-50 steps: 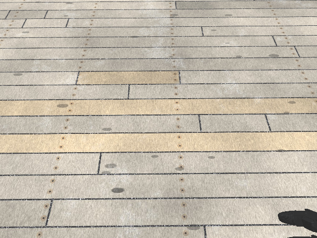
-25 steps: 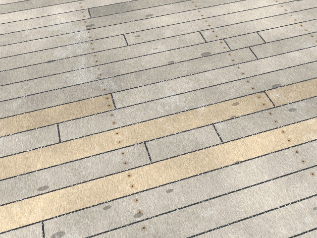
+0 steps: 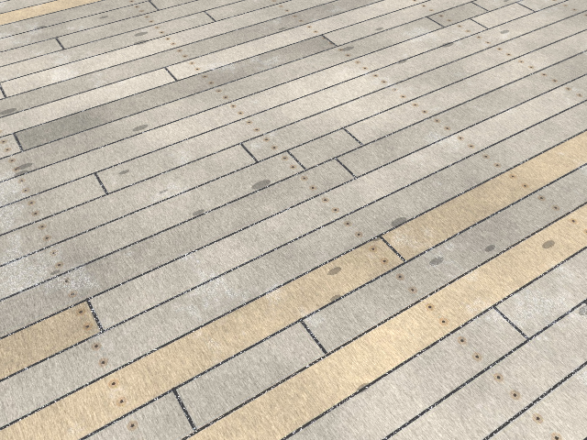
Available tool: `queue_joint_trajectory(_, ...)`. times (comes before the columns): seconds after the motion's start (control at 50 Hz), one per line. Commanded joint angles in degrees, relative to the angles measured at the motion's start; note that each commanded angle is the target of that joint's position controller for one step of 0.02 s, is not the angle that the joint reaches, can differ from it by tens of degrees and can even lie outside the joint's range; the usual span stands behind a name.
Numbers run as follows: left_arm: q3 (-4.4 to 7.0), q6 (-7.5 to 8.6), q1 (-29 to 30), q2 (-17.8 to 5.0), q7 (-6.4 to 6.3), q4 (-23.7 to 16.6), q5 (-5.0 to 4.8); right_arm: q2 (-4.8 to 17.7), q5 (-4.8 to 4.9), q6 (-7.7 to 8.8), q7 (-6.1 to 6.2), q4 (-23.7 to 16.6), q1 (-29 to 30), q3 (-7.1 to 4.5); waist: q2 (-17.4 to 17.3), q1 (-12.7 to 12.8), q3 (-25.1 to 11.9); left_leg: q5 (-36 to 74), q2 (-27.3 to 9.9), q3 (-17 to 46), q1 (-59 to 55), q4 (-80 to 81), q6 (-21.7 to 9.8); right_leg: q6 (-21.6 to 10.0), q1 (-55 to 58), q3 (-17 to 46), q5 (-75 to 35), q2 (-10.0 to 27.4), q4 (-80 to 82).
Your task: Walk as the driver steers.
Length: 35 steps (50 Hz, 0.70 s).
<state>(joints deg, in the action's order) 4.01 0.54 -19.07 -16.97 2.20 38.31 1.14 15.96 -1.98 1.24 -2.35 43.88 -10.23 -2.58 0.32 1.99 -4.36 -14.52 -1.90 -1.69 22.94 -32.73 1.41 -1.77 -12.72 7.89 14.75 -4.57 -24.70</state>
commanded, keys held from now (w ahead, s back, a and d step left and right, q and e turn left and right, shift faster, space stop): shift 1.00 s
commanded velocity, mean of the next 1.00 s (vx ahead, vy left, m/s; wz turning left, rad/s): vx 0.17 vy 0.00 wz -0.06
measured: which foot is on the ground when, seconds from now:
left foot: up 0.00-0.02, down 0.04-0.46, up 0.48-0.68, down 0.70-1.00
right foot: down 0.00-0.04, up 0.06-0.42, down 0.44-1.00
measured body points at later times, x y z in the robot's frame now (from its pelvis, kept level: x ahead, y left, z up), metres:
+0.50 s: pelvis +0.19 +0.01 -0.01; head +0.23 +0.01 +0.43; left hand +0.41 +0.23 -0.10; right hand +0.22 -0.27 -0.15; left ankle +0.06 +0.13 -0.71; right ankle +0.29 -0.09 -0.74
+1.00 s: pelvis +0.25 +0.04 -0.01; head +0.27 +0.04 +0.44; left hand +0.36 +0.29 -0.14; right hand +0.32 -0.21 -0.15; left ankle +0.23 +0.16 -0.74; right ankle +0.29 -0.09 -0.74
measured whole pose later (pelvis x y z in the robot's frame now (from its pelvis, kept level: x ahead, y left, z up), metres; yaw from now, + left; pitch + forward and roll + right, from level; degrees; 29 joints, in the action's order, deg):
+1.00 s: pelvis +0.25 +0.04 -0.01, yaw -1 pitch -1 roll +0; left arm 3.1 0.0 -9.7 -12.5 -1.4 53.1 0.3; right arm 11.8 -0.4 1.1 1.8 54.0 -12.7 -1.4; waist 0.3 0.1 1.9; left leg -19.0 -1.0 0.1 11.4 -31.4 0.5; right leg 1.0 -16.3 0.9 12.6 0.1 -29.8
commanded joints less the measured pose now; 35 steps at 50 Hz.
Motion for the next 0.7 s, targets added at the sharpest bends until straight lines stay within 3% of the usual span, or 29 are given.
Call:
queue_joint_trajectory(0.02, 1.62, 1.23, 3.5, -6.9, -0.66, -3.3, 0.36, 5.1, -0.55, 2.39, 1.1, -1.7, -6.7, -1.27, 1.0, -5.9, 3.7, -2.5, 0.9, 0.0, -18.1, 7.3, -2.3, -7.4, -14.0, 11.3, 17.9, 9.2, 2.9)
queue_joint_trajectory(0.04, -0.54, 2.01, 5.6, 0.2, -1.84, -4.5, -3.33, 9.0, 3.23, 4.64, 2.63, -0.2, -13.7, -2.87, -3.6, -8.4, 2.1, -3.1, -9.9, 13.5, -24.2, 12.3, -5.9, -4.6, -18.8, 6.1, 10.1, 5.8, -13.0)
queue_joint_trajectory(0.06, -1.04, 3.58, 4.4, 1.2, -2.61, -6.8, -3.35, 15.7, 2.46, 5.47, 2.78, 0.5, -16.5, -4.31, -13.8, -6.6, 2.0, -11.9, -19.9, 36.2, -31.6, 18.9, -13.4, -1.9, -33.2, -1.3, 14.2, -0.8, -29.5)
queue_joint_trajectory(0.08, -0.07, 4.69, 3.6, -3.2, -3.09, -6.6, -3.29, 14.1, 2.39, 6.12, 2.53, 0.6, -16.1, -4.4, -12.4, -5.9, 4.1, -15.2, -24.0, 44.9, -30.1, 20.4, -18.7, -1.4, -39.2, 1.3, 16.6, 0.7, -39.4)
queue_joint_trajectory(0.1, 0.6, 4.79, 4.7, -5.7, -3.0, -6.1, -2.93, 9.8, 2.45, 6.21, 2.59, -0.1, -13.2, -3.28, -8.1, -5.1, 6.5, -8.8, -21.8, 37.5, -29.1, 18.6, -17.8, -1.1, -41.2, 2.5, 12.2, 3.0, -43.5)
queue_joint_trajectory(0.14, 0.73, 4.32, 6.9, -5.3, -2.46, -5.3, -1.15, 6.1, 1.62, 5.56, 2.17, -1.0, -9.4, -2.1, -5.6, -3.8, 5.9, 13.0, -14.9, 22.1, -25.9, 17.2, -13.5, -0.3, -37.7, -0.2, 5.2, 5.4, -41.4)
queue_joint_trajectory(0.16, 1.01, 3.58, 7.6, -4.8, -2.35, -5.1, -0.68, 3.8, 1.66, 5.08, 1.95, -0.8, -7.8, -1.2, -5.0, -2.8, 5.5, 22.6, -12.1, 16.5, -24.0, 17.8, -11.0, 0.1, -34.7, -2.3, 2.3, 6.5, -39.4)
queue_joint_trajectory(0.18, 0.71, 3.17, 7.2, -3.5, -2.06, -5.2, -1.24, 4.7, 1.63, 4.87, 2.07, -0.6, -7.6, -1.25, -8.9, -2.2, 4.9, 33.4, -11.8, 13.6, -20.8, 17.3, -11.3, 1.2, -30.6, -3.7, 0.8, 6.5, -37.9)
queue_joint_trajectory(0.22, -0.25, 2.65, 9.0, -0.7, -1.8, -5.5, -1.6, 4.2, 1.77, 4.26, 2.72, 0.5, -7.3, -0.96, -7.9, -2.3, 4.5, 45.5, -9.0, 6.7, -18.5, 17.0, -10.8, 3.0, -26.6, -6.3, -2.9, 6.1, -30.9)
queue_joint_trajectory(0.28, -1.24, 2.58, 14.5, 2.1, -1.67, -6.1, -1.47, 7.2, 2.32, 2.94, 3.82, 2.1, -8.7, -1.67, -7.2, -4.2, 3.2, 45.3, -6.6, 1.9, -17.3, 16.8, -9.2, 3.2, -18.9, -9.2, -11.0, 4.7, -16.1)
queue_joint_trajectory(0.36, -0.34, 2.75, 16.3, 0.1, -0.92, -5.8, -1.32, 8.1, 3.05, 1.97, 3.93, 3.7, -10.0, -2.05, -7.4, -4.6, 2.3, 42.6, -9.2, 3.7, -20.5, 13.5, -9.8, 1.3, -14.1, -8.5, -14.1, 3.9, -8.0)
queue_joint_trajectory(0.4, 0.55, 3.12, 12.8, -1.5, -0.8, -4.4, -0.78, 8.2, 3.59, 1.7, 3.95, 3.4, -7.7, -2.25, -6.2, -1.8, 1.0, 43.4, -8.8, 4.3, -20.9, 8.2, -8.7, -1.2, -8.2, -9.0, -16.2, 2.8, -2.1)
queue_joint_trajectory(0.42, 1.17, 3.31, 9.5, -2.6, -1.07, -3.1, -0.33, 8.0, 3.61, 1.76, 3.86, 3.5, -7.8, -2.25, -4.7, -0.2, -0.8, 43.0, -6.7, 3.5, -20.1, 3.3, -7.2, -2.8, -1.8, -9.4, -23.1, 2.2, 2.1)
queue_joint_trajectory(0.44, 1.97, 3.4, 5.1, -6.0, -1.73, -2.4, 0.39, 6.6, 2.39, 2.25, 3.71, 2.9, -8.4, -1.79, -0.8, 1.0, -5.7, 32.9, -3.7, 1.8, -13.5, -5.0, -4.5, -5.8, 10.3, -3.5, -45.7, 8.8, -1.5)
queue_joint_trajectory(0.46, 1.34, 3.01, 2.1, -6.4, -2.31, -2.0, 2.07, 1.7, 1.22, 2.71, 3.13, 3.0, -15.1, 0.09, 8.8, -0.8, -14.9, 4.8, 0.9, 1.9, -0.6, -20.6, -0.7, -16.7, 26.8, 11.0, -64.7, 23.0, -5.9)
queue_joint_trajectory(0.48, 0.19, 2.52, 0.5, -1.7, -2.03, -0.5, 0.9, 2.6, 1.68, 2.16, 2.41, 4.5, -15.5, 0.21, 12.3, 0.3, -20.2, -23.8, 2.0, 6.8, 1.7, -28.4, 1.3, -21.6, 27.3, 18.0, -64.8, 27.3, -3.7)
queue_joint_trajectory(0.5, -0.29, 2.06, 4.4, -0.9, -1.67, -0.7, -0.26, 6.1, 2.79, 1.25, 2.11, 4.1, -13.1, -0.91, 8.5, -0.3, -14.8, -25.9, -0.2, 8.4, 4.3, -31.5, 1.9, -19.2, 21.6, 15.0, -52.3, 24.6, -1.9)
queue_joint_trajectory(0.52, -0.38, 1.81, 8.4, -0.7, -1.6, -0.8, -0.67, 5.8, 2.99, 0.34, 2.51, 3.6, -9.3, -1.01, 5.3, -1.0, -8.9, -24.7, -1.2, 7.1, 6.8, -31.0, 2.1, -16.2, 15.7, 12.0, -41.7, 22.0, 0.2)
queue_joint_trajectory(0.54, -0.51, 1.68, 12.0, -0.9, -1.55, -0.8, -0.81, 4.9, 2.49, -0.8, 3.16, 3.4, -7.5, -1.04, 3.2, -2.4, -4.1, -22.8, -2.2, 6.5, 6.0, -26.6, 2.6, -13.9, 7.8, 9.6, -33.2, 20.3, 2.7)
queue_joint_trajectory(0.56, -0.41, 1.35, 15.2, -1.2, -1.74, -1.0, -0.34, 4.7, 1.73, -2.08, 3.94, 3.5, -6.2, -1.2, 2.1, -3.6, -1.2, -19.4, -2.6, 5.5, 1.3, -22.4, 2.7, -11.1, -0.4, 6.6, -22.4, 17.5, 6.9)
queue_joint_trajectory(0.58, 0.21, 1.01, 17.4, -3.2, -1.84, -0.8, 0.25, 2.9, 2.0, -2.93, 4.36, 3.9, -8.5, -0.75, 7.6, -5.6, -0.1, -17.2, -2.1, 4.4, -3.3, -17.2, 3.3, -11.6, -6.0, 5.4, -19.2, 17.2, 7.7)
queue_joint_trajectory(0.6, 0.39, 0.75, 17.9, -3.1, -1.97, -0.6, 0.34, 2.2, 1.64, -3.17, 4.61, 4.5, -9.4, -0.39, 9.1, -5.3, -0.1, -13.6, -1.6, 3.4, -6.7, -13.4, 3.5, -11.5, -8.2, 3.8, -17.2, 15.9, 8.2)
queue_joint_trajectory(0.62, 0.13, 0.54, 17.1, -2.0, -2.19, 0.2, 0.49, 2.2, 1.43, -2.99, 4.54, 5.2, -9.9, -0.46, 8.8, -5.1, -1.3, -8.9, -1.1, 3.0, -9.3, -10.5, 3.2, -10.9, -8.3, 2.3, -14.8, 14.7, 7.8)
queue_joint_trajectory(0.66, -0.15, 0.17, 17.5, -1.4, -2.63, 1.2, -0.3, 1.9, 1.27, -2.63, 4.31, 6.3, -10.5, -0.52, 6.7, -5.9, -2.4, 2.4, -0.2, 1.4, -15.0, -2.2, 1.9, -8.6, -10.0, 0.6, -4.1, 13.4, 7.0)
queue_joint_trajectory(0.7, -0.84, 0.17, 14.8, 0.5, -2.65, 3.5, -0.41, 2.7, -0.33, -2.63, 4.07, 5.2, -7.6, -0.51, 4.4, -5.1, 0.5, 5.6, -1.5, 3.2, -17.3, 3.4, -0.4, -3.3, -13.4, -0.3, 12.2, 10.6, 6.9)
